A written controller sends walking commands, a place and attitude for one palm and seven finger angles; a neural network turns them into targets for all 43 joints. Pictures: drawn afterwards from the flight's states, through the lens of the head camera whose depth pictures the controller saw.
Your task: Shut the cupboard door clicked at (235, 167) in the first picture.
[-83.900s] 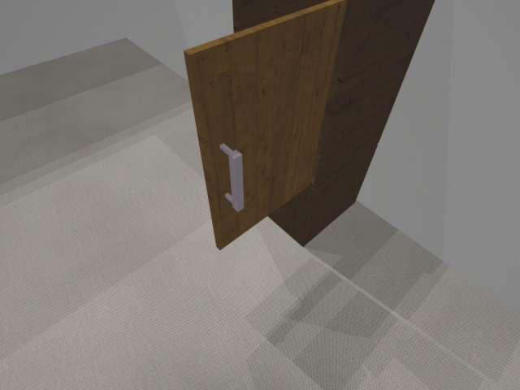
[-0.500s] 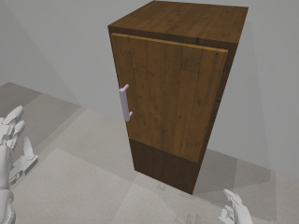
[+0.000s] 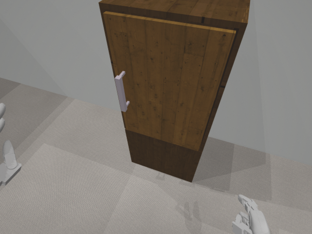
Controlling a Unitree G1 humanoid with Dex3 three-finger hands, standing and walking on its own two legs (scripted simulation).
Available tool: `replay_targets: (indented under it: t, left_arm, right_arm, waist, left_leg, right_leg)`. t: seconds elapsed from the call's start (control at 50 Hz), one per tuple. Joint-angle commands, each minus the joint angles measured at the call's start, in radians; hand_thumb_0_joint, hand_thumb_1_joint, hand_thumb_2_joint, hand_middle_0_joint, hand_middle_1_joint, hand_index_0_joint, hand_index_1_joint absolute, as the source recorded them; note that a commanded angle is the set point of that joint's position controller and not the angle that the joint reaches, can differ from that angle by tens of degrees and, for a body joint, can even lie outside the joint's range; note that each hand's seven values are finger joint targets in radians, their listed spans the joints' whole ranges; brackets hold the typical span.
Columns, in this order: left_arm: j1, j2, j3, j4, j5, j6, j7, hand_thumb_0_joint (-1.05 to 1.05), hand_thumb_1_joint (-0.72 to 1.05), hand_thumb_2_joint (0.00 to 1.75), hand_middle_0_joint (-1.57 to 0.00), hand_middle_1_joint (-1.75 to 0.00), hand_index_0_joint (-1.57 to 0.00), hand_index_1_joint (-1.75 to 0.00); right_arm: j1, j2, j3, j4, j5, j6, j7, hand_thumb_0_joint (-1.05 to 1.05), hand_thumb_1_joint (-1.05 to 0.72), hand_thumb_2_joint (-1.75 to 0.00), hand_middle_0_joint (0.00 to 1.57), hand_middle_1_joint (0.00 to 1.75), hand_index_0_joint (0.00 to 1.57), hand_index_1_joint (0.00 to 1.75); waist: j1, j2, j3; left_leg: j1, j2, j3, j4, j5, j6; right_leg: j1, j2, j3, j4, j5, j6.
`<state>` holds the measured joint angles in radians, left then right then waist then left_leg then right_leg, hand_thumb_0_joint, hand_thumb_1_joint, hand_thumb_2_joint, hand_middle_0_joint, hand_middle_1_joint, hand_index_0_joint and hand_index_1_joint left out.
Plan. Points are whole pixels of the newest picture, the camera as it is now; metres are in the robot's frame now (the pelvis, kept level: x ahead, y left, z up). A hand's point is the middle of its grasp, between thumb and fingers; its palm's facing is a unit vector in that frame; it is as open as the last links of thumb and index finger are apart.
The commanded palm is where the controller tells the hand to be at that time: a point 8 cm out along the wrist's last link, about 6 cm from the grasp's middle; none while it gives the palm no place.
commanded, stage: step back with the hand held close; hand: left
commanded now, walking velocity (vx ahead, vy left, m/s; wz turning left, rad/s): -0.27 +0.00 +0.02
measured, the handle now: (123, 92) +0.64 +0.17 -0.04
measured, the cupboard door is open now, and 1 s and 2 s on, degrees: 0 0 0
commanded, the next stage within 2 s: stop stepping back and stand still in 1.08 s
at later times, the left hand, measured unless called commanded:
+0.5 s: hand out of the picture +0.14 +0.26 +0.17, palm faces +0.46 -0.77 -0.45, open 7.5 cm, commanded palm +0.07 +0.30 +0.18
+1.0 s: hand out of the picture +0.05 +0.30 +0.18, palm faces +0.53 -0.72 -0.44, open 7.5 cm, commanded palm -0.03 +0.32 +0.18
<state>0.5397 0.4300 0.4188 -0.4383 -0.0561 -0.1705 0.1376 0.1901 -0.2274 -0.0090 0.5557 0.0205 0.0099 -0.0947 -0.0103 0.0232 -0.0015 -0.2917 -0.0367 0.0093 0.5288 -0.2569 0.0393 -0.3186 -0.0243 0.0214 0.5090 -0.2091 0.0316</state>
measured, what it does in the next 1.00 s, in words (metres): walks backwards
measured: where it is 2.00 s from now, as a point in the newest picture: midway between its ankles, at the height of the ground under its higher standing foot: outside the picture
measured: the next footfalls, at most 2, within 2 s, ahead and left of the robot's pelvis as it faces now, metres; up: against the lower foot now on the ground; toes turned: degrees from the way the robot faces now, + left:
right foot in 1.14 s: -0.20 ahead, -0.15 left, +0.00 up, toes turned +5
right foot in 1.66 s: -0.25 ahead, +0.00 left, +0.00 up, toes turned -2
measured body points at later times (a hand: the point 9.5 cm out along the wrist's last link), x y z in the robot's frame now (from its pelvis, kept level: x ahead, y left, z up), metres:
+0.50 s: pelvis -0.06 -0.01 -0.01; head -0.05 +0.01 +0.44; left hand +0.11 +0.30 +0.19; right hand +0.09 -0.26 -0.09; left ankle +0.01 +0.09 -0.73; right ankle +0.03 -0.14 -0.73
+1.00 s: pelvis -0.12 +0.01 +0.00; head -0.12 +0.04 +0.44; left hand +0.02 +0.34 +0.21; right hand +0.07 -0.21 -0.07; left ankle +0.01 +0.10 -0.73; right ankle -0.16 -0.14 -0.69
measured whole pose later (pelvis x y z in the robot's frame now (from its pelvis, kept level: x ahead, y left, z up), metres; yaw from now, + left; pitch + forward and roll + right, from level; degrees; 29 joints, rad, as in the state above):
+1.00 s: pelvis -0.12 +0.01 +0.00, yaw +8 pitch +2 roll -6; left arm 0.50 0.47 0.48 -0.49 -0.04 -0.29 0.15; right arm 0.21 -0.18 -0.02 0.63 0.00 -0.11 -0.08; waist -0.03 0.04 -0.03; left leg -0.52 0.06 -0.03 0.52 -0.06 0.06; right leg -0.35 0.12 0.01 0.83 -0.42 0.01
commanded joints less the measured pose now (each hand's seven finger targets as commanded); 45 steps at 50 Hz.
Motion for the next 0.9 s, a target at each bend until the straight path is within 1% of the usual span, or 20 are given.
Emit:
replay_targets:
  t: [0.0, 0.08, 0.16, 0.18, 0.24, 0.28, 0.36, 0.42, 0.46, 0.48, 0.52, 0.56, 0.58, 0.64, 0.68, 0.72, 0.76, 0.82, 0.86, 0.88]
  left_arm:
    - [-0.002, 0.164, 0.146, -0.206, 0.003, -0.077, 0.023, 0.0, 0.9, 0.9, -0.2, -0.3, -0.2, -0.3]
    - [-0.036, 0.183, 0.166, -0.215, 0.017, -0.099, 0.026, 0.0, 0.9, 0.9, -0.2, -0.3, -0.2, -0.3]
    - [-0.08, 0.151, 0.136, -0.219, 0.03, -0.118, 0.031, 0.0, 0.9, 0.9, -0.2, -0.3, -0.2, -0.3]
    - [-0.098, 0.177, 0.158, -0.23, 0.036, -0.126, 0.032, 0.0, 0.9, 0.9, -0.2, -0.3, -0.2, -0.3]
    - [-0.109, 0.156, 0.137, -0.221, 0.036, -0.137, 0.036, 0.0, 0.9, 0.9, -0.2, -0.3, -0.2, -0.3]
    - [-0.114, 0.189, 0.158, -0.222, 0.034, -0.142, 0.043, 0.0, 0.9, 0.9, -0.2, -0.3, -0.2, -0.3]
    - [-0.093, 0.177, 0.134, -0.235, 0.024, -0.155, 0.057, 0.0, 0.9, 0.9, -0.2, -0.3, -0.2, -0.3]
    - [-0.064, 0.187, 0.152, -0.26, 0.023, -0.171, 0.06, 0.0, 0.9, 0.9, -0.2, -0.3, -0.2, -0.3]
    - [-0.058, 0.182, 0.175, -0.253, 0.036, -0.179, 0.059, 0.0, 0.9, 0.9, -0.2, -0.3, -0.2, -0.3]
    - [-0.046, 0.181, 0.18, -0.239, 0.041, -0.183, 0.054, 0.0, 0.9, 0.9, -0.2, -0.3, -0.2, -0.3]
    - [-0.027, 0.186, 0.196, -0.235, 0.041, -0.184, 0.04, 0.0, 0.9, 0.9, -0.2, -0.3, -0.2, -0.3]
    - [-0.01, 0.173, 0.196, -0.216, 0.045, -0.19, 0.028, 0.0, 0.9, 0.9, -0.2, -0.3, -0.2, -0.3]
    - [0.005, 0.188, 0.201, -0.218, 0.034, -0.192, 0.026, 0.0, 0.9, 0.9, -0.2, -0.3, -0.2, -0.3]
    - [-0.015, 0.186, 0.162, -0.263, 0.009, -0.197, 0.023, 0.0, 0.9, 0.9, -0.2, -0.3, -0.2, -0.3]
    - [-0.019, 0.22, 0.173, -0.284, 0.005, -0.188, 0.032, 0.0, 0.9, 0.9, -0.2, -0.3, -0.2, -0.3]
    - [-0.023, 0.215, 0.161, -0.282, 0.005, -0.18, 0.042, 0.0, 0.9, 0.9, -0.2, -0.3, -0.2, -0.3]
    - [-0.026, 0.228, 0.178, -0.276, 0.009, -0.17, 0.055, 0.0, 0.9, 0.9, -0.2, -0.3, -0.2, -0.3]
    - [-0.028, 0.217, 0.176, -0.283, 0.004, -0.174, 0.054, 0.0, 0.9, 0.9, -0.2, -0.3, -0.2, -0.3]
    - [-0.052, 0.192, 0.192, -0.276, 0.016, -0.187, 0.043, 0.0, 0.9, 0.9, -0.2, -0.3, -0.2, -0.3]
    - [-0.084, 0.199, 0.19, -0.278, 0.025, -0.19, 0.033, 0.0, 0.9, 0.9, -0.2, -0.3, -0.2, -0.3]
  right_arm:
    - [-0.082, -0.132, -0.044, -0.168, -0.004, -0.054, -0.008, 0.0, -0.9, -0.9, 0.2, 0.3, 0.2, 0.3]
    - [-0.076, -0.142, -0.048, -0.166, -0.007, -0.073, -0.009, 0.0, -0.9, -0.9, 0.2, 0.3, 0.2, 0.3]
    - [-0.053, -0.141, -0.045, -0.16, -0.009, -0.096, -0.005, 0.0, -0.9, -0.9, 0.2, 0.3, 0.2, 0.3]
    - [-0.056, -0.148, -0.048, -0.156, -0.014, -0.104, -0.008, 0.0, -0.9, -0.9, 0.2, 0.3, 0.2, 0.3]
    - [-0.039, -0.137, -0.047, -0.146, -0.015, -0.12, -0.003, 0.0, -0.9, -0.9, 0.2, 0.3, 0.2, 0.3]
    - [-0.036, -0.138, -0.053, -0.135, -0.021, -0.126, 0.002, 0.0, -0.9, -0.9, 0.2, 0.3, 0.2, 0.3]
    - [-0.028, -0.122, -0.047, -0.113, -0.02, -0.127, 0.013, 0.0, -0.9, -0.9, 0.2, 0.3, 0.2, 0.3]
    - [-0.032, -0.131, -0.047, -0.119, -0.016, -0.13, 0.009, 0.0, -0.9, -0.9, 0.2, 0.3, 0.2, 0.3]
    - [-0.045, -0.151, -0.05, -0.129, -0.012, -0.142, 0.002, 0.0, -0.9, -0.9, 0.2, 0.3, 0.2, 0.3]
    - [-0.055, -0.149, -0.055, -0.13, -0.012, -0.15, -0.003, 0.0, -0.9, -0.9, 0.2, 0.3, 0.2, 0.3]
    - [-0.053, -0.141, -0.063, -0.129, -0.021, -0.158, -0.002, 0.0, -0.9, -0.9, 0.2, 0.3, 0.2, 0.3]
    - [-0.054, -0.148, -0.065, -0.125, -0.025, -0.164, 0.003, 0.0, -0.9, -0.9, 0.2, 0.3, 0.2, 0.3]
    - [-0.031, -0.138, -0.063, -0.111, -0.028, -0.166, 0.006, 0.0, -0.9, -0.9, 0.2, 0.3, 0.2, 0.3]
    - [-0.035, -0.114, -0.058, -0.089, -0.02, -0.17, 0.014, 0.0, -0.9, -0.9, 0.2, 0.3, 0.2, 0.3]
    - [-0.033, -0.105, -0.065, -0.086, -0.019, -0.157, 0.017, 0.0, -0.9, -0.9, 0.2, 0.3, 0.2, 0.3]
    - [-0.053, -0.094, -0.06, -0.086, -0.016, -0.139, 0.019, 0.0, -0.9, -0.9, 0.2, 0.3, 0.2, 0.3]
    - [-0.062, -0.087, -0.056, -0.081, -0.022, -0.121, 0.016, 0.0, -0.9, -0.9, 0.2, 0.3, 0.2, 0.3]
    - [-0.067, -0.109, -0.054, -0.096, -0.016, -0.118, 0.002, 0.0, -0.9, -0.9, 0.2, 0.3, 0.2, 0.3]
    - [-0.084, -0.148, -0.061, -0.11, -0.017, -0.146, -0.008, 0.0, -0.9, -0.9, 0.2, 0.3, 0.2, 0.3]
    - [-0.109, -0.14, -0.063, -0.111, -0.022, -0.156, -0.012, 0.0, -0.9, -0.9, 0.2, 0.3, 0.2, 0.3]
  waist:
    - [0.015, 0.068, -0.13]
    - [0.011, 0.08, -0.1]
    - [0.003, 0.085, -0.069]
    - [0.005, 0.084, -0.069]
    - [0.001, 0.026, -0.064]
    - [0.001, -0.011, -0.062]
    - [-0.01, -0.044, -0.071]
    - [-0.011, 0.055, -0.086]
    - [-0.002, 0.188, -0.089]
    - [0.005, 0.224, -0.095]
    - [0.014, 0.145, -0.118]
    - [0.012, 0.129, -0.081]
    - [0.002, 0.084, -0.098]
    - [-0.001, 0.002, -0.225]
    - [-0.007, -0.067, -0.226]
    - [-0.009, -0.115, -0.165]
    - [-0.014, -0.124, -0.136]
    - [-0.022, 0.039, -0.094]
    - [-0.01, 0.304, -0.097]
    - [0.001, 0.323, -0.104]
  left_leg:
    - [-0.262, 0.147, -0.128, -0.192, 0.026, 0.024]
    - [-0.388, 0.149, -0.138, -0.212, -0.217, 0.046]
    - [-0.47, 0.142, -0.143, -0.194, -0.364, 0.058]
    - [-0.476, 0.144, -0.153, -0.196, -0.383, 0.06]
    - [-0.43, 0.107, -0.124, -0.115, -0.359, 0.045]
    - [-0.345, 0.073, -0.095, -0.026, -0.321, 0.025]
    - [-0.185, 0.049, -0.074, 0.04, -0.211, -0.002]
    - [-0.269, 0.104, -0.137, -0.119, -0.267, 0.021]
    - [-0.519, 0.211, -0.249, -0.303, -0.446, 0.075]
    - [-0.571, 0.249, -0.29, -0.341, -0.448, 0.087]
    - [-0.559, 0.252, -0.27, -0.266, -0.34, 0.098]
    - [-0.633, 0.213, -0.224, -0.215, -0.388, 0.091]
    - [-0.5, 0.171, -0.191, -0.149, -0.207, 0.064]
    - [-0.208, 0.1, -0.078, 0.004, 0.063, -0.006]
    - [-0.12, 0.056, -0.035, 0.087, -0.013, -0.032]
    - [-0.07, 0.032, -0.035, 0.162, -0.087, -0.048]
    - [-0.026, 0.031, -0.039, 0.169, -0.058, -0.045]
    - [-0.065, 0.113, -0.148, -0.086, -0.141, -0.012]
    - [-0.459, 0.311, -0.378, -0.446, -0.587, 0.077]
    - [-0.527, 0.369, -0.441, -0.493, -0.611, 0.101]
  right_leg:
    - [0.283, -0.009, 0.017, 0.071, 0.201, -0.02]
    - [0.313, 0.003, 0.036, 0.088, 0.146, -0.018]
    - [0.297, 0.004, 0.056, 0.097, 0.046, -0.022]
    - [0.294, 0.009, 0.062, 0.087, 0.021, -0.021]
    - [0.212, -0.024, 0.107, 0.019, -0.066, -0.039]
    - [0.099, -0.071, 0.174, -0.087, -0.191, -0.065]
    - [-0.065, -0.116, 0.155, -0.178, -0.267, -0.087]
    - [0.038, -0.032, 0.062, -0.073, -0.208, -0.045]
    - [0.284, 0.068, 0.005, 0.161, -0.079, -0.01]
    - [0.342, 0.095, -0.008, 0.24, 0.002, -0.003]
    - [0.366, 0.095, 0.022, 0.248, 0.092, -0.008]
    - [0.395, 0.078, 0.07, 0.206, 0.116, -0.018]
    - [0.31, 0.037, 0.108, 0.137, 0.247, -0.04]
    - [0.143, -0.05, 0.186, 0.029, 0.319, -0.06]
    - [0.031, -0.12, 0.251, -0.089, 0.178, -0.09]
    - [-0.106, -0.173, 0.273, -0.189, -0.05, -0.127]
    - [-0.182, -0.175, 0.229, -0.212, -0.112, -0.128]
    - [-0.171, -0.015, 0.075, -0.093, -0.189, -0.053]
    - [0.21, 0.153, -0.017, 0.273, -0.161, -0.002]
    - [0.273, 0.167, -0.007, 0.414, -0.15, -0.003]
